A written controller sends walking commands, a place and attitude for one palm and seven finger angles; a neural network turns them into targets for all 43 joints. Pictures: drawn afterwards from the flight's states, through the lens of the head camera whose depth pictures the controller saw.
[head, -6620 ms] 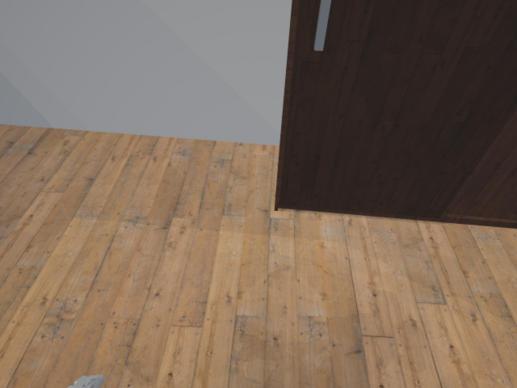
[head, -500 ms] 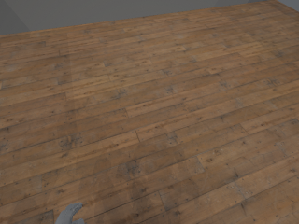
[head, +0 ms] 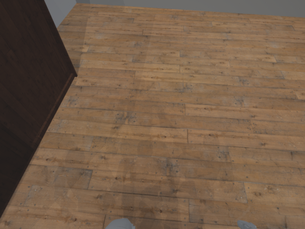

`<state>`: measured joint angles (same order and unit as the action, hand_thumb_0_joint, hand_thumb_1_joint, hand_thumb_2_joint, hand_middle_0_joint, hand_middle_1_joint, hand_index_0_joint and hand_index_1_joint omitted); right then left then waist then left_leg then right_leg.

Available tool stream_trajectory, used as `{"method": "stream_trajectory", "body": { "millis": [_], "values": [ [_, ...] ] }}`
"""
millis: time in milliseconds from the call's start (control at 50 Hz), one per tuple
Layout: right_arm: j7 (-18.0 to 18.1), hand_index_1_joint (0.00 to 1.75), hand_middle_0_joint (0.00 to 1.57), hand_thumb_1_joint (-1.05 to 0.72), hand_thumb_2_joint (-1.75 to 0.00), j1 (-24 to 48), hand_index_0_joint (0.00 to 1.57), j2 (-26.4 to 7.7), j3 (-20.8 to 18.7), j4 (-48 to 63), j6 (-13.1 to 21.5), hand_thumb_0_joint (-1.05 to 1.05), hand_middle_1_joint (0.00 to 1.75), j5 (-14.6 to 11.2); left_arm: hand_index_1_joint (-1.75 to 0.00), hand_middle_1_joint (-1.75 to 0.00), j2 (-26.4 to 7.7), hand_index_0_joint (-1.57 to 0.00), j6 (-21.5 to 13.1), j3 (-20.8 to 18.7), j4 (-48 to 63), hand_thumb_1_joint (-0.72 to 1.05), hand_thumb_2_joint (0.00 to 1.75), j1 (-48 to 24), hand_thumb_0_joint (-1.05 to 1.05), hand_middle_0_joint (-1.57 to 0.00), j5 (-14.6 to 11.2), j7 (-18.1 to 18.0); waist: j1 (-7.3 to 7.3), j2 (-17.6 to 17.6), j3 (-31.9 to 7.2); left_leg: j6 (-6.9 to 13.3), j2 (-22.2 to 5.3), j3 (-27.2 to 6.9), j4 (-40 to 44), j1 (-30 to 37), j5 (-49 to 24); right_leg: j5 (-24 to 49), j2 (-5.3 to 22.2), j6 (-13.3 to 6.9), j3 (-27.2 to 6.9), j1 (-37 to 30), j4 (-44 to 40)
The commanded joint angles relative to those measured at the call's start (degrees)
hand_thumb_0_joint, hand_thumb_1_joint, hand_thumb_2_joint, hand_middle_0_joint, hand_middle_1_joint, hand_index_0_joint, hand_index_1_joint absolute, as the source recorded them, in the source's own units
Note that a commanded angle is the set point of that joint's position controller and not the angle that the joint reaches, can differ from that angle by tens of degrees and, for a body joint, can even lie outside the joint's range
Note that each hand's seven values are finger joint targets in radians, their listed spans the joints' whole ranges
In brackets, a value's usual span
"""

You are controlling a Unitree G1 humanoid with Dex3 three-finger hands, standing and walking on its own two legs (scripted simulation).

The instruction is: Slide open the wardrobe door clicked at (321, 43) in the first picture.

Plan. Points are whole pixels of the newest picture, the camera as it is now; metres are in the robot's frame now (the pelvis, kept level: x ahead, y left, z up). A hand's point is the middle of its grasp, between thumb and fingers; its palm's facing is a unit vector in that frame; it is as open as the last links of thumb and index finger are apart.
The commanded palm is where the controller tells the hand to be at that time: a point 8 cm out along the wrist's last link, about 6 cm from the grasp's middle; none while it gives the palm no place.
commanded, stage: turn to face it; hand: left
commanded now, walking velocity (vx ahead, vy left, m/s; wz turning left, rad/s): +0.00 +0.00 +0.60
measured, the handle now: out of the picture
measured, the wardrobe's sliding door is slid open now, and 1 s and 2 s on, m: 0.00 0.00 0.00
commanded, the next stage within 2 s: none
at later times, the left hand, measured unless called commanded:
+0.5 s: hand (74, 224) +0.13 +0.24 -0.13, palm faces +0.26 -0.93 -0.27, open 7.4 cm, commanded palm none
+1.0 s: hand out of the picture -0.08 +0.18 -0.17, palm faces +0.60 -0.76 -0.25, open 7.4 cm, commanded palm none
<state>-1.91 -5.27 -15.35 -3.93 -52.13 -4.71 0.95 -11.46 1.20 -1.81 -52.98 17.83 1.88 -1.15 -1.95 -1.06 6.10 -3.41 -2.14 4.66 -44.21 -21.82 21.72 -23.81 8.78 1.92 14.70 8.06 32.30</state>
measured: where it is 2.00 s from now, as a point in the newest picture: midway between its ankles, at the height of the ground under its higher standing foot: outside the picture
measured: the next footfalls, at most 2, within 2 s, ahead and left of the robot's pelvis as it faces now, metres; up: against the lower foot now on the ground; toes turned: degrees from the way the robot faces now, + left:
left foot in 0.04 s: +0.04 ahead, +0.12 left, +0.00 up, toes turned +8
right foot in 0.54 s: +0.12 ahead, -0.12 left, +0.00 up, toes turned +16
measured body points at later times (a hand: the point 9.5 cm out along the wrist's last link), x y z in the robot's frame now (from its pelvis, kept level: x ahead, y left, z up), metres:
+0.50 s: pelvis +0.03 +0.00 +0.01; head +0.07 +0.00 +0.45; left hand +0.12 +0.28 -0.11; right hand +0.15 -0.23 -0.14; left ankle +0.00 +0.12 -0.73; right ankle +0.08 -0.14 -0.71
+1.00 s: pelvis +0.01 -0.01 +0.00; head +0.04 +0.02 +0.45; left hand -0.11 +0.22 -0.15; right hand +0.25 -0.17 -0.13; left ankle -0.05 +0.09 -0.72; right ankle +0.08 -0.13 -0.73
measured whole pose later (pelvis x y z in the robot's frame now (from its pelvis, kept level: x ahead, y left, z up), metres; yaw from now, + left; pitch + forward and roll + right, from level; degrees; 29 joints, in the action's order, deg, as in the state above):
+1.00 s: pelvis +0.01 -0.01 +0.00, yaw +36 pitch -1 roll +0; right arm -2.1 -8.9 -15.2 -4.2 -53.1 -4.3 0.7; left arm -13.3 1.7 -2.4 -52.6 15.5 1.9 -1.0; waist -1.3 -1.3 4.8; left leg -3.6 -2.8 4.8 -41.7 -18.9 22.1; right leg -18.7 11.1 2.7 17.3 12.4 34.0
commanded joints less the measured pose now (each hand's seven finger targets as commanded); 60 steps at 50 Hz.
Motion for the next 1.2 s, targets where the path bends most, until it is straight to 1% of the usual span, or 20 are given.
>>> {"method": "stream_trajectory", "body": {
  "millis": [0,20,40,60,160,360,460,500,520,540,560,640,860,960,980,1000,1020,1040,1100,1180],
  "values": [
    [0.6,0.30,0.20,-0.90,-0.90,-9.7,0.20,-8.8,-2.1,3.4,3.5,0.00,0.30,0.4,-0.30,-0.30,-12.8,-0.20,-1.2,-4.0,4.6,0.90,0.90,-0.7,0.00,-0.20,-1.2,-0.4,6.25,-2.0,-15.6,4.8,-2.3,-2.3,19.7,22.6,-24.3,39.4,8.2,-1.3,-3.1,4.0,19.6],
    [1.1,0.30,0.20,-0.90,-0.90,-13.6,0.20,-15.7,-3.8,2.8,4.1,0.00,0.30,0.2,-0.30,-0.30,-8.5,-0.20,-1.4,-2.8,7.0,0.90,0.90,-1.1,0.00,-0.20,-1.8,0.2,7.87,17.1,-18.8,13.8,-20.3,-25.2,18.2,35.4,-55.8,-9.6,-1.2,3.3,-4.6,24.8,33.6],
    [1.3,0.30,0.20,-0.90,-0.90,-16.4,0.20,-16.9,-3.8,1.3,3.6,0.00,0.30,-0.9,-0.30,-0.30,-8.9,-0.20,-0.5,-2.5,8.4,0.90,0.90,-4.4,0.00,-0.20,-1.4,-0.3,8.52,14.3,-19.8,18.1,-23.3,-24.7,17.3,32.8,-65.9,-15.1,-1.4,2.9,-11.5,26.1,38.4],
    [1.8,0.30,0.20,-0.90,-0.90,-13.8,0.20,-14.8,-3.4,1.9,3.5,0.00,0.30,-0.8,-0.30,-0.30,-8.8,-0.20,0.1,-2.6,8.8,0.90,0.90,-6.4,0.00,-0.20,-1.2,-0.5,7.37,9.5,-15.2,17.6,-21.8,-20.5,18.4,28.8,-61.0,-11.9,0.0,3.0,-12.5,27.4,39.5],
    [2.5,0.30,0.20,-0.90,-0.90,-3.6,0.20,-9.0,-1.5,4.6,4.4,0.00,0.30,-0.1,-0.30,-0.30,-8.8,-0.20,0.4,-3.3,5.5,0.90,0.90,-4.6,0.00,-0.20,-1.1,0.3,2.54,10.4,-9.0,12.2,-10.8,-13.8,20.9,16.6,-47.7,-0.5,-1.6,4.0,-14.0,22.8,35.5],
    [1.9,0.30,0.20,-0.90,-0.90,-7.9,0.20,-9.7,-2.7,4.1,3.9,0.00,0.30,0.4,-0.30,-0.30,-7.7,-0.20,0.4,-2.8,9.5,0.90,0.90,-13.0,0.00,-0.20,-1.3,0.0,4.33,10.4,-6.5,13.6,-9.5,-22.7,22.3,13.1,-36.5,-0.1,-4.7,4.5,-14.6,20.3,21.0],
    [2.0,0.30,0.20,-0.90,-0.90,-6.2,0.20,-9.9,-3.2,4.6,3.5,0.00,0.30,0.4,-0.30,-0.30,-7.5,-0.20,-0.7,-2.6,9.5,0.90,0.90,-9.6,0.00,-0.20,-1.9,-0.3,2.41,11.2,-8.9,11.9,-7.5,-26.1,17.0,9.7,-40.4,3.8,-8.0,3.2,-13.7,8.1,3.0],
    [1.7,0.30,0.20,-0.90,-0.90,-7.0,0.20,-7.1,-2.9,4.9,3.7,0.00,0.30,-0.4,-0.30,-0.30,-10.6,-0.20,-2.1,-3.2,8.3,0.90,0.90,-4.7,0.00,-0.20,-1.6,-0.6,0.27,3.4,-12.6,6.5,-2.8,-22.9,9.1,1.1,-25.7,17.9,-2.0,2.0,-17.7,-7.8,-12.7],
    [1.5,0.30,0.20,-0.90,-0.90,-9.0,0.20,-2.5,-2.0,5.9,3.8,0.00,0.30,-0.7,-0.30,-0.30,-16.8,-0.20,-2.7,-4.5,8.1,0.90,0.90,-3.1,0.00,-0.20,-0.6,-1.3,-0.08,-15.3,-14.8,1.3,6.1,-11.6,-4.7,-11.5,5.9,30.6,15.4,-4.0,-33.5,-17.4,-14.1],
    [1.8,0.30,0.20,-0.90,-0.90,-8.6,0.20,-4.8,-2.6,6.5,3.3,0.00,0.30,-0.3,-0.30,-0.30,-17.6,-0.20,-2.2,-4.2,8.3,0.90,0.90,-2.1,0.00,-0.20,-0.9,-1.4,-0.23,-14.1,-14.7,0.7,5.6,-10.1,-16.4,-11.6,15.7,37.5,22.1,-9.8,-35.5,-10.0,-12.7],
    [1.7,0.30,0.20,-0.90,-0.90,-7.9,0.20,-5.3,-2.9,6.0,2.6,0.00,0.30,0.0,-0.30,-0.30,-14.6,-0.20,-1.9,-3.7,8.8,0.90,0.90,-4.6,0.00,-0.20,-1.0,-1.5,0.90,-7.1,-10.8,0.8,3.8,-11.5,-23.0,-10.5,11.6,35.2,19.5,-10.6,-29.8,-4.1,-13.1],
    [0.3,0.30,0.20,-0.90,-0.90,-10.3,0.20,-4.5,-2.8,2.2,1.0,0.00,0.30,0.3,-0.30,-0.30,-9.3,-0.20,-2.0,-2.0,9.4,0.90,0.90,-10.5,0.00,-0.20,-1.1,-0.8,4.00,-10.8,-5.0,-0.7,1.4,-7.5,-29.6,-11.0,-0.7,27.0,8.8,-6.1,-15.3,1.7,-13.7],
    [-0.2,0.30,0.20,-0.90,-0.90,-0.9,0.20,-2.5,-1.2,3.9,1.2,0.00,0.30,-0.3,-0.30,-0.30,-12.7,-0.20,-1.3,-3.4,4.9,0.90,0.90,-2.4,0.00,-0.20,-0.1,-1.0,-0.17,-10.7,-4.9,-1.2,-0.6,-0.5,-7.1,-5.7,3.0,28.2,13.0,-8.7,-9.2,-2.2,-11.9],
    [0.1,0.30,0.20,-0.90,-0.90,-5.4,0.20,-3.6,-1.1,3.7,2.7,0.00,0.30,-0.3,-0.30,-0.30,-13.8,-0.20,-0.6,-4.2,4.1,0.90,0.90,-3.0,0.00,-0.20,-0.5,-0.5,1.97,-8.9,-9.0,0.9,0.5,2.2,11.8,6.6,-4.8,28.8,12.9,-5.3,-4.8,0.0,-1.6],
    [0.1,0.30,0.20,-0.90,-0.90,-9.0,0.20,-6.2,-1.7,2.9,3.3,0.00,0.30,-0.2,-0.30,-0.30,-12.7,-0.20,-0.2,-4.2,4.3,0.90,0.90,-2.8,0.00,-0.20,-1.0,-0.4,4.13,-2.0,-11.4,1.9,-1.4,-1.0,19.7,15.9,-13.3,23.4,11.3,-2.5,-3.3,6.2,7.1],
    [0.5,0.30,0.20,-0.90,-0.90,-12.4,0.20,-13.2,-3.4,2.7,3.9,0.00,0.30,0.2,-0.30,-0.30,-8.9,-0.20,0.1,-3.5,6.3,0.90,0.90,-3.1,0.00,-0.20,-1.5,0.1,6.13,17.4,-11.9,8.0,-16.3,-22.4,23.5,24.4,-32.4,-4.1,2.3,2.8,-1.5,22.6,21.2],
    [1.1,0.30,0.20,-0.90,-0.90,-15.6,0.20,-16.7,-4.0,1.5,3.6,0.00,0.30,-0.2,-0.30,-0.30,-7.6,-0.20,0.6,-2.4,8.4,0.90,0.90,-7.1,0.00,-0.20,-1.1,-0.2,7.61,19.2,-12.4,13.8,-22.8,-28.1,24.0,22.8,-45.4,-16.8,-1.0,3.7,-7.6,27.0,30.0],
    [1.5,0.30,0.20,-0.90,-0.90,-14.8,0.20,-15.3,-3.6,1.1,3.6,0.00,0.30,0.0,-0.30,-0.30,-8.4,-0.20,1.0,-2.6,8.3,0.90,0.90,-8.2,0.00,-0.20,-0.9,-0.1,6.88,13.2,-11.1,15.2,-22.6,-24.4,23.5,20.7,-42.3,-12.8,0.5,2.8,-11.2,27.1,34.1],
    [2.5,0.30,0.20,-0.90,-0.90,-6.7,0.20,-9.8,-1.7,3.2,4.0,0.00,0.30,0.1,-0.30,-0.30,-9.1,-0.20,1.0,-3.5,5.3,0.90,0.90,-8.1,0.00,-0.20,-0.8,0.2,3.92,13.0,-7.0,10.6,-13.1,-18.3,24.2,14.9,-35.5,-1.0,-0.2,3.2,-14.3,26.5,37.2],
    [2.6,0.30,0.20,-0.90,-0.90,-6.2,0.20,-8.9,-1.4,3.8,4.6,0.00,0.30,-0.2,-0.30,-0.30,-9.2,-0.20,0.9,-3.6,3.7,0.90,0.90,-5.2,0.00,-0.20,-0.8,0.4,2.42,8.4,-8.5,9.3,-9.9,-16.4,25.4,16.4,-34.8,4.7,-1.6,4.3,-14.5,24.7,36.1]
  ]
}}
